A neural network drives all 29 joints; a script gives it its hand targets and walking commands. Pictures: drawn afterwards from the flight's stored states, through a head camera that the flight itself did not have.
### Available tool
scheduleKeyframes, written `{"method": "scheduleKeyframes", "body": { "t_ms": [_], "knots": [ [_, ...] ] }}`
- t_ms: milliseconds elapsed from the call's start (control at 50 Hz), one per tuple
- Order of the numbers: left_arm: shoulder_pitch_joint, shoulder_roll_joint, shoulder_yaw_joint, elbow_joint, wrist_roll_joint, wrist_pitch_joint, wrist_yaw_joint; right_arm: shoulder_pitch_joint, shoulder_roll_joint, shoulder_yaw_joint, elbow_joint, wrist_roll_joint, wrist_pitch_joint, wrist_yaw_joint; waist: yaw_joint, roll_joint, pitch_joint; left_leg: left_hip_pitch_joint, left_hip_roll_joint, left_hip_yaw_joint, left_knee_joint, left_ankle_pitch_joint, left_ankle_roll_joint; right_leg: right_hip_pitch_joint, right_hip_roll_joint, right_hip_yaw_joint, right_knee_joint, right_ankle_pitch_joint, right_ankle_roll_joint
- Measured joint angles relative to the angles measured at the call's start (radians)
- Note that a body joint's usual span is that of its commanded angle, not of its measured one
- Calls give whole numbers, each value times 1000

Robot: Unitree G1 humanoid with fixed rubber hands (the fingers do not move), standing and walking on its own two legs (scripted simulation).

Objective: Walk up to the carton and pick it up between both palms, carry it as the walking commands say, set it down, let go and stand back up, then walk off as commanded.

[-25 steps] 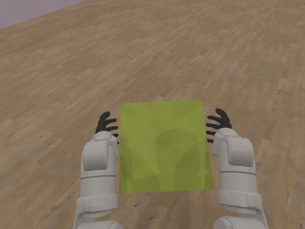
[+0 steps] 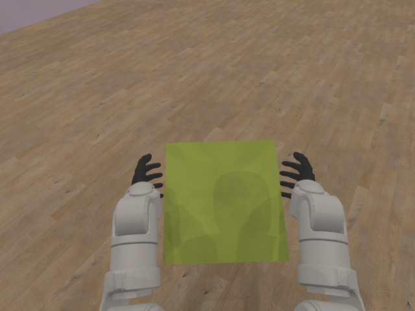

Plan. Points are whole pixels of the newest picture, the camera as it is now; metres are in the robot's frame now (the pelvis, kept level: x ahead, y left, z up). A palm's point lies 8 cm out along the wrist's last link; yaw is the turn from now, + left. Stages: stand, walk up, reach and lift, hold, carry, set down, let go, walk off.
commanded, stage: carry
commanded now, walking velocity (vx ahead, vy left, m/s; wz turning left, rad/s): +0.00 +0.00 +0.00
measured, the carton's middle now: (221, 202) +0.35 -0.01 -0.01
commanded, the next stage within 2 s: none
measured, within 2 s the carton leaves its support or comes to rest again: neither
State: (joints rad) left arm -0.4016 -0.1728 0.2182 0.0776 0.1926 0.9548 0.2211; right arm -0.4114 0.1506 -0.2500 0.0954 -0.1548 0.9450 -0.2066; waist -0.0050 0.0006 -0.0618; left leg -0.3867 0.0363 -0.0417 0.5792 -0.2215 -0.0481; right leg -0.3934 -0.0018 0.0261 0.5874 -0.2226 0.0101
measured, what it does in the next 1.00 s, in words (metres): stands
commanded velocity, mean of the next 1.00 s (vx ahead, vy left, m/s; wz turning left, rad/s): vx -0.01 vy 0.01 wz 0.00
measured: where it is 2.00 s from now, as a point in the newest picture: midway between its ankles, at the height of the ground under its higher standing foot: outside the picture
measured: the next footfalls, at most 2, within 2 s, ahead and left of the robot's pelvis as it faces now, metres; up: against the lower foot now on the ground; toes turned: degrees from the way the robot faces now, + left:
right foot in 1.52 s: -0.03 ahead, -0.05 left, +0.00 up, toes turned -6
left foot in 1.90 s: -0.16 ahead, +0.25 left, +0.00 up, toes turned +3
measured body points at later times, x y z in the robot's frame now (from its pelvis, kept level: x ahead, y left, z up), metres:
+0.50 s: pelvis +0.00 +0.00 +0.00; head -0.01 +0.00 +0.45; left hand +0.33 +0.15 +0.08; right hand +0.33 -0.16 +0.07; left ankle +0.05 +0.15 -0.73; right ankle +0.05 -0.13 -0.73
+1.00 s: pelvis +0.00 +0.00 +0.00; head -0.01 +0.00 +0.45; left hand +0.33 +0.15 +0.07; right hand +0.33 -0.16 +0.07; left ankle +0.05 +0.15 -0.73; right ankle +0.05 -0.13 -0.73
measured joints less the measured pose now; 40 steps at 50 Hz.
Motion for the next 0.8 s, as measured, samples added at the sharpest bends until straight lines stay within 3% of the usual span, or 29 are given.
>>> {"method": "scheduleKeyframes", "body": {
  "t_ms": [800],
  "knots": [
    [-8, 7, 3, 46, 8, -28, -11, -5, -9, 0, 45, -6, -27, 10, 1, -2, 1, 9, 0, -4, -15, 11, -3, 9, -1, -5, -10, 7, -2]
  ]
}}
